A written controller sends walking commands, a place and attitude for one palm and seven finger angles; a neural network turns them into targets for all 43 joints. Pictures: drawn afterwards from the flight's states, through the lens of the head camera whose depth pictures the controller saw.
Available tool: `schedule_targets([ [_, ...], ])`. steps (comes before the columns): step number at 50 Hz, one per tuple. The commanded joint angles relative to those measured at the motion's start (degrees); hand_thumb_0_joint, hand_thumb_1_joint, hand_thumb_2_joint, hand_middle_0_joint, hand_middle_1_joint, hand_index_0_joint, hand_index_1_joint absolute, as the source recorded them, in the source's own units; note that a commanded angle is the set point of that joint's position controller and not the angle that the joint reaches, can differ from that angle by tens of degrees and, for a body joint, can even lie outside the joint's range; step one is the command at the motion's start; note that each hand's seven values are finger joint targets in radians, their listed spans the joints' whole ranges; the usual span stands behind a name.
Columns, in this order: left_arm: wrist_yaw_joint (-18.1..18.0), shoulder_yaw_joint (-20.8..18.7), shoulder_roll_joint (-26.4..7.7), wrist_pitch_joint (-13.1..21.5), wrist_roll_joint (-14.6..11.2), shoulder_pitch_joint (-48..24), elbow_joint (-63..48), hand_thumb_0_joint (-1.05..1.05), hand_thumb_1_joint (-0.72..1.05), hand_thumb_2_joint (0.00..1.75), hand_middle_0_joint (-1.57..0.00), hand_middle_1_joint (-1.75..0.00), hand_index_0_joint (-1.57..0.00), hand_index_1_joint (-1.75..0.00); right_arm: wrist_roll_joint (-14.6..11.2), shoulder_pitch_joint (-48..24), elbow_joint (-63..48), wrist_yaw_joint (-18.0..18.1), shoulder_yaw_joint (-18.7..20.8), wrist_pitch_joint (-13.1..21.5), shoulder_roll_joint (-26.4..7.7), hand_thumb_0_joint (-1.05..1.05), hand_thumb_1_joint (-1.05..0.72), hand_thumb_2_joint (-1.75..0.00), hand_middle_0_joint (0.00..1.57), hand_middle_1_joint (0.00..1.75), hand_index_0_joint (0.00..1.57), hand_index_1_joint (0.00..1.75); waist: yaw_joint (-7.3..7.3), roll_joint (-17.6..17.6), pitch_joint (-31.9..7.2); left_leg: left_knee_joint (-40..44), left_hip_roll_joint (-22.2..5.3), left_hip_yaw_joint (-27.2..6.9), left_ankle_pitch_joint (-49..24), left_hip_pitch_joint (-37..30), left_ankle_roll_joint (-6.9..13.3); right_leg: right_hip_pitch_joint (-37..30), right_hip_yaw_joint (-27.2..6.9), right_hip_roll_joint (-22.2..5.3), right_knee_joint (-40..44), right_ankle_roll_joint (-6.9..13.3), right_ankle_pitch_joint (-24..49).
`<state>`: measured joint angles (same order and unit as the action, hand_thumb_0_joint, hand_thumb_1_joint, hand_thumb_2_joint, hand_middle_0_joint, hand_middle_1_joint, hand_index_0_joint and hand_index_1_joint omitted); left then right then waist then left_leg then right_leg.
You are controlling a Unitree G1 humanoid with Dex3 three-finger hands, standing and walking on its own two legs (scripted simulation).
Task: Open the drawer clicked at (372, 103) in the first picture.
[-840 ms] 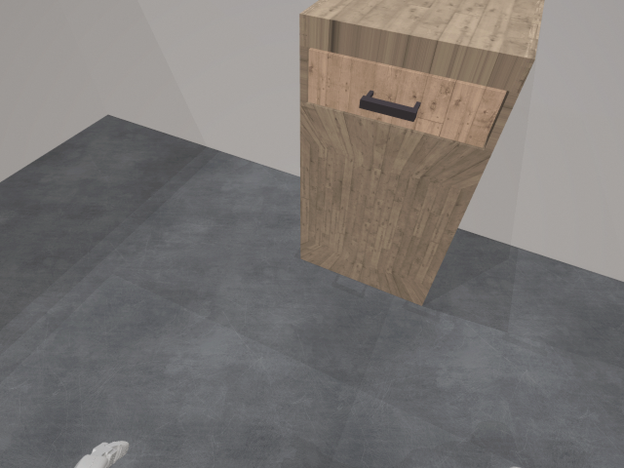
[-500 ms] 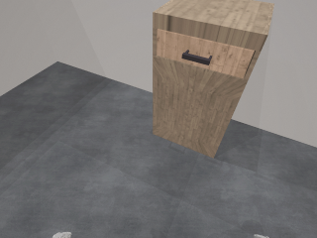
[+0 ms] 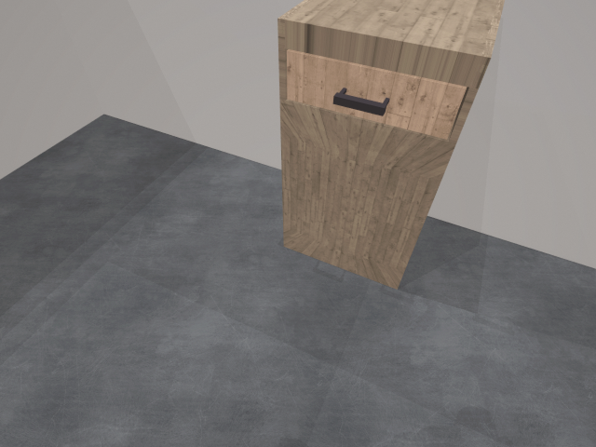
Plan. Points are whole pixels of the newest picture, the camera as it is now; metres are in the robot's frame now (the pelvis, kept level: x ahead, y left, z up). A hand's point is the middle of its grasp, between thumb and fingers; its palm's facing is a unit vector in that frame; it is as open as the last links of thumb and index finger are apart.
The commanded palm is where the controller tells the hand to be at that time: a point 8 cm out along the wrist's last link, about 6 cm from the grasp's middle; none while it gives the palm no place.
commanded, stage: stand and wait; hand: left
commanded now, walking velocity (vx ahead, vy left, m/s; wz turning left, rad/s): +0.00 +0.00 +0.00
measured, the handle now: (362, 100) +0.92 -0.11 +0.01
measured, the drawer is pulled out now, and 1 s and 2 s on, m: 0.00 0.00 0.00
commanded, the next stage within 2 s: look at it before walking up in 0.06 s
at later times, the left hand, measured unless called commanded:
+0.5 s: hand out of the picture +0.09 +0.24 -0.15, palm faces -0.04 -0.94 -0.33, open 7.4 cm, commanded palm none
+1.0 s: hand out of the picture +0.09 +0.23 -0.16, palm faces -0.06 -0.94 -0.32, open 7.4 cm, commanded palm none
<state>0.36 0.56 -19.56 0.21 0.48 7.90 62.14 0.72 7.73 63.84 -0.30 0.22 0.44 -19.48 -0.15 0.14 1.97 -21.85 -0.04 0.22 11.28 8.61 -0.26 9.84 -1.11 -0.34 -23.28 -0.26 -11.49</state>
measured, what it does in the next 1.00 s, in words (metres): stands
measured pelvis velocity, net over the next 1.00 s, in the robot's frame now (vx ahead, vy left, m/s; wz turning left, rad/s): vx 0.01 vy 0.00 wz -0.07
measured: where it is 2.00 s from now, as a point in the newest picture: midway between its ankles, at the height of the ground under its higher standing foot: outside the picture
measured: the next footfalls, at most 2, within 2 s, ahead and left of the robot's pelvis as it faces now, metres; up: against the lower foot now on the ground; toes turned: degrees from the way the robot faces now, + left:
left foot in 1.76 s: +0.03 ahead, +0.11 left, +0.00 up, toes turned -19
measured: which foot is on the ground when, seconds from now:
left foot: down 0.00-1.00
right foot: down 0.00-1.00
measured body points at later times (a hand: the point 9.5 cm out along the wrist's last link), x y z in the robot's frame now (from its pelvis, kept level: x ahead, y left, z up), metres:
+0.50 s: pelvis +0.01 +0.00 +0.00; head +0.01 +0.00 +0.45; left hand +0.09 +0.29 -0.13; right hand +0.08 -0.30 -0.13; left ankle +0.01 +0.12 -0.74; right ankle +0.01 -0.12 -0.74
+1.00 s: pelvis +0.01 +0.00 +0.00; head +0.02 -0.01 +0.45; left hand +0.09 +0.28 -0.14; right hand +0.08 -0.29 -0.14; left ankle +0.01 +0.12 -0.74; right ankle +0.01 -0.12 -0.74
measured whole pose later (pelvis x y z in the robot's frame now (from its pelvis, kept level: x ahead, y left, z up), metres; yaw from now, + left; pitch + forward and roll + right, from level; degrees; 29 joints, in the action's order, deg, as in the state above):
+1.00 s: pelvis +0.01 +0.00 +0.00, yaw -4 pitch -1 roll +1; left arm -0.3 -0.4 -18.1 -1.7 0.6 9.1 60.0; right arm 0.8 6.0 60.6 1.0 0.8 -0.2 -17.2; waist 0.9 0.5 2.6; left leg -24.3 -1.5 3.7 13.7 9.2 -0.9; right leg 12.6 -4.5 1.3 -27.0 0.1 -13.0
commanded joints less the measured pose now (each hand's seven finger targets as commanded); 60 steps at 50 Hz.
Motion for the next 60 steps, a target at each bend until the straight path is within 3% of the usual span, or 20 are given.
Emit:
schedule_targets([
  [1,-0.88,-2.6,-12.05,1.29,0.2,-2.71,-3.82,0.0,0.9,0.9,-0.2,-0.3,-0.2,-0.3,-0.05,-3.21,-3.77,0.83,2.09,1.49,-11.78,0.0,-0.9,-0.9,0.2,0.3,0.2,0.3,0.06,0.12,-2.39,4.56,-6.22,-5.67,-0.14,0.48,1.83,1.08,-6.63,-6.25,5.46,2.23,-1.31],
  [14,-1.06,-2.61,-11.8,1.51,0.2,-2.69,-3.68,0.0,0.9,0.9,-0.2,-0.3,-0.2,-0.3,-0.19,-3.1,-3.57,0.98,2.05,1.77,-11.77,0.0,-0.9,-0.9,0.2,0.3,0.2,0.3,0.13,0.16,-3.95,4.26,-6.85,-5.35,-5.33,-1.05,1.76,-0.61,-5.89,-6.24,4.2,2.14,5.92],
  [27,-1.02,-2.58,-11.93,1.55,0.19,-2.84,-3.63,0.0,0.9,0.9,-0.2,-0.3,-0.2,-0.3,-0.24,-3.73,-3.53,1.0,1.93,1.71,-11.88,0.0,-0.9,-0.9,0.2,0.3,0.2,0.3,0.14,-0.49,-4.03,4.59,-6.89,-5.3,-5.91,-1.85,1.64,-1.06,-5.78,-6.31,4.79,2.06,6.59],
  [33,-1.09,-2.69,-11.95,1.69,0.16,-2.57,-3.54,0.0,0.9,0.9,-0.2,-0.3,-0.2,-0.3,-0.26,-3.76,-3.69,1.12,1.96,1.77,-11.97,0.0,-0.9,-0.9,0.2,0.3,0.2,0.3,0.02,-0.55,-5.96,3.86,-7.08,-5.0,-9.74,-3.54,1.59,-2.38,-5.67,-6.38,4.07,2.23,11.17],
  [42,-0.98,-2.87,-12.08,1.28,0.21,-2.89,-3.82,0.0,0.9,0.9,-0.2,-0.3,-0.2,-0.3,-0.17,-3.86,-3.72,1.35,2.17,1.61,-12.12,0.0,-0.9,-0.9,0.2,0.3,0.2,0.3,0.02,-0.15,-3.27,3.91,-7.35,-3.89,-7.71,-3.83,1.38,-0.11,-6.61,-5.89,4.34,2.32,10.7],
  [45,-1.28,-2.15,-6.1,-0.51,0.18,0.37,-3.93,0.0,0.9,0.9,-0.2,-0.3,-0.2,-0.3,-0.07,0.14,-3.88,1.65,1.34,0.5,-5.45,0.0,-0.9,-0.9,0.2,0.3,0.2,0.3,-0.3,0.33,-3.5,0.76,-7.75,-1.03,-8.52,-3.74,0.33,2.19,-7.29,-5.52,0.8,1.69,14.5],
  [46,-1.28,-2.23,-5.87,-0.97,0.22,0.98,-4.48,0.0,0.9,0.9,-0.2,-0.3,-0.2,-0.3,-0.09,0.91,-4.4,1.81,1.48,0.11,-5.35,0.0,-0.9,-0.9,0.2,0.3,0.2,0.3,-0.39,0.06,-3.3,0.15,-8.04,-0.57,-8.17,-3.59,0.24,3.22,-7.57,-5.14,-0.37,1.65,14.61],
  [51,-0.62,-3.32,-4.78,-2.19,0.58,2.33,-8.0,0.0,0.9,0.9,-0.2,-0.3,-0.2,-0.3,0.13,1.01,-8.21,2.23,3.33,-0.81,-7.12,0.0,-0.9,-0.9,0.2,0.3,0.2,0.3,-0.11,-4.57,-1.98,0.53,-12.7,-2.45,-4.78,-1.63,2.79,9.56,-5.41,-1.13,-9.99,0.84,8.75],
  [52,-0.48,-3.41,-4.19,-2.37,0.58,3.07,-8.4,0.0,0.9,0.9,-0.2,-0.3,-0.2,-0.3,0.16,0.36,-8.89,2.23,3.75,-0.83,-7.39,0.0,-0.9,-0.9,0.2,0.3,0.2,0.3,0.21,-6.69,-1.56,1.18,-14.59,-3.11,-5.39,-0.89,4.0,10.69,-4.13,-0.39,-13.72,0.58,5.11],
  [54,-0.28,-3.8,-2.56,-2.74,0.66,4.03,-9.56,0.0,0.9,0.9,-0.2,-0.3,-0.2,-0.3,0.22,0.1,-10.02,2.1,4.22,-0.56,-7.28,0.0,-0.9,-0.9,0.2,0.3,0.2,0.3,0.7,-10.88,-2.22,2.57,-19.12,-4.93,-11.34,0.12,7.9,11.85,-0.45,0.6,-23.01,-0.32,-11.42],
  [55,-0.24,-3.97,-1.94,-2.8,0.67,4.84,-9.92,0.0,0.9,0.9,-0.2,-0.3,-0.2,-0.3,0.35,-0.49,-10.64,2.06,4.43,-0.53,-7.0,0.0,-0.9,-0.9,0.2,0.3,0.2,0.3,1.04,-10.7,-2.37,1.5,-20.06,-4.09,-14.64,0.02,8.96,11.81,0.14,-0.12,-24.26,-0.39,-14.89],
  [56,-0.14,-4.13,-1.57,-2.77,0.59,6.29,-9.97,0.0,0.9,0.9,-0.2,-0.3,-0.2,-0.3,0.38,-1.38,-11.18,2.06,4.66,-0.56,-6.75,0.0,-0.9,-0.9,0.2,0.3,0.2,0.3,1.76,-11.11,-2.53,-0.74,-20.3,-2.38,-15.57,1.9,8.63,9.48,-0.08,-1.54,-22.53,-0.13,-14.83],
  [57,0.0,-4.42,-1.34,-2.49,0.69,8.7,-9.62,0.0,0.9,0.9,-0.2,-0.3,-0.2,-0.3,0.5,-2.37,-11.6,2.07,4.74,-0.68,-6.26,0.0,-0.9,-0.9,0.2,0.3,0.2,0.3,3.12,-9.15,-2.85,-5.16,-18.84,0.16,-15.49,4.07,6.88,5.35,0.1,-1.89,-17.43,0.16,-10.74],
  [58,0.05,-4.9,-2.24,-2.0,1.06,12.33,-8.79,0.0,0.9,0.9,-0.2,-0.3,-0.2,-0.3,0.31,-3.28,-12.11,2.01,4.84,-0.99,-5.93,0.0,-0.9,-0.9,0.2,0.3,0.2,0.3,4.97,-3.54,-4.0,-13.33,-15.11,3.59,-10.01,7.4,3.57,0.52,-1.0,-2.4,-8.95,0.48,0.46],
  [59,-0.64,-6.02,-7.35,-1.0,1.91,13.83,-9.04,0.0,0.9,0.9,-0.2,-0.3,-0.2,-0.3,-0.13,-1.22,-13.05,1.83,4.33,-1.56,-1.41,0.0,-0.9,-0.9,0.2,0.3,0.2,0.3,4.76,14.61,-3.99,-28.46,-5.57,8.45,10.46,17.15,-1.6,-2.61,-19.48,-13.28,2.82,3.23,12.59],
  [60,-1.25,-5.94,-9.69,-0.99,1.22,14.18,-9.24,0.0,0.9,0.9,-0.2,-0.3,-0.2,-0.3,-0.28,-2.8,-14.4,1.78,3.83,-1.94,0.16,0.0,-0.9,-0.9,0.2,0.3,0.2,0.3,4.66,18.1,-2.18,-36.86,-1.12,2.8,23.57,20.97,-2.38,1.58,-30.56,-20.17,7.08,8.27,20.66],
])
